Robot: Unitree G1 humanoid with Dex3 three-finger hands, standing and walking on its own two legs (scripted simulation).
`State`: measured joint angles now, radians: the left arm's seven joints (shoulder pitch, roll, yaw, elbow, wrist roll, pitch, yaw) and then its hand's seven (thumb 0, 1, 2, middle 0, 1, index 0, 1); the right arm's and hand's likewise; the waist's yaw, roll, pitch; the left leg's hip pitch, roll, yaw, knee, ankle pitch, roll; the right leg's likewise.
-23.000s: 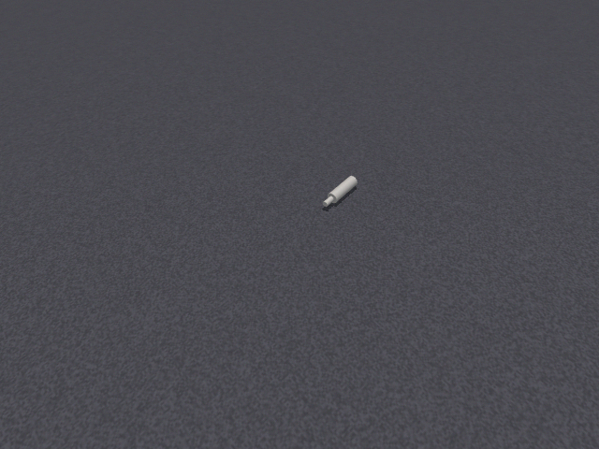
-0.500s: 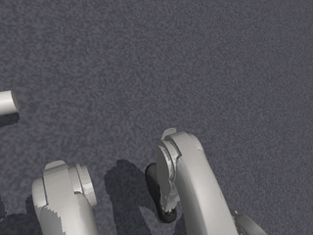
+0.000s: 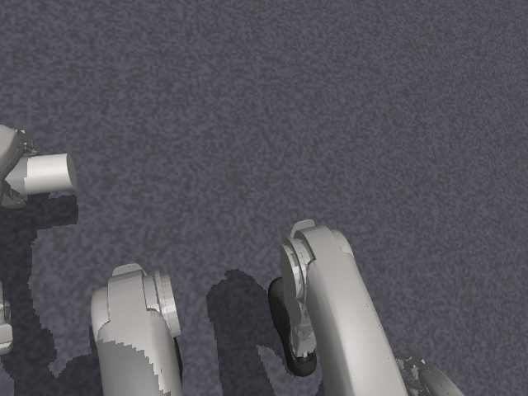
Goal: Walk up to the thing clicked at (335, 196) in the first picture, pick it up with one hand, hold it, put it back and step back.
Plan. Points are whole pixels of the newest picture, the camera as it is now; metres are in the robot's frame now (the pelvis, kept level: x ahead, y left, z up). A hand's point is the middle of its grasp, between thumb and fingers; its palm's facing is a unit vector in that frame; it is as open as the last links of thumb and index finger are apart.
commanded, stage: lift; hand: left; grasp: from above
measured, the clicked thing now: out of the picture +0.47 +0.35 -0.19
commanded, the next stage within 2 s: hold in 1.74 s
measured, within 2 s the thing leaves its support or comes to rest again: neither
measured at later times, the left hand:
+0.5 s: hand out of the picture +0.43 +0.32 -0.08, palm faces -0.47 -0.07 -0.88, open 8.4 cm
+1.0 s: hand out of the picture +0.37 +0.29 +0.12, palm faces -0.44 -0.11 -0.89, open 8.5 cm
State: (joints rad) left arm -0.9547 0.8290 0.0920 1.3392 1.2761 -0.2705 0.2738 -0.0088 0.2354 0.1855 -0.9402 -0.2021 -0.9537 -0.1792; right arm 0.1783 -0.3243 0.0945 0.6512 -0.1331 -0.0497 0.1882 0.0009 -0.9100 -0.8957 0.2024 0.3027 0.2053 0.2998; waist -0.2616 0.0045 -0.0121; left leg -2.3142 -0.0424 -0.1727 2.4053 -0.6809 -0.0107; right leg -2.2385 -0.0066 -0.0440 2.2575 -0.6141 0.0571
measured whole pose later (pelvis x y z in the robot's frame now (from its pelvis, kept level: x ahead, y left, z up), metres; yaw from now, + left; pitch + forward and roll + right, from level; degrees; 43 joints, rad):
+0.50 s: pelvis +0.00 +0.00 +0.05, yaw +3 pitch +35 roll -9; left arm -0.77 0.71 0.05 1.07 1.15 -0.19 0.13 -0.01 0.23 0.21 -0.92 -0.24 -0.93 -0.23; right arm 0.21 -0.29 0.02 0.65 -0.06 0.01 0.13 0.00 -0.92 -0.90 0.20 0.30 0.21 0.30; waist -0.20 0.04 -0.13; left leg -2.17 -0.03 -0.12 2.22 -0.67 0.01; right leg -2.12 -0.02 -0.01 2.10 -0.61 0.05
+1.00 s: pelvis +0.01 +0.00 +0.21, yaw +5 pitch +28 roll -4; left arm -0.43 0.56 -0.06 0.69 1.01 -0.05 0.05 -0.01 0.23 0.25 -0.89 -0.29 -0.90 -0.28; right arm 0.16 -0.25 -0.02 0.64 0.02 0.05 0.01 0.01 -0.90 -0.89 0.20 0.30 0.21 0.30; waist -0.11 0.04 -0.18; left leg -1.59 0.02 -0.08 1.72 -0.62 -0.01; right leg -1.57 -0.02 0.00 1.64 -0.55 0.06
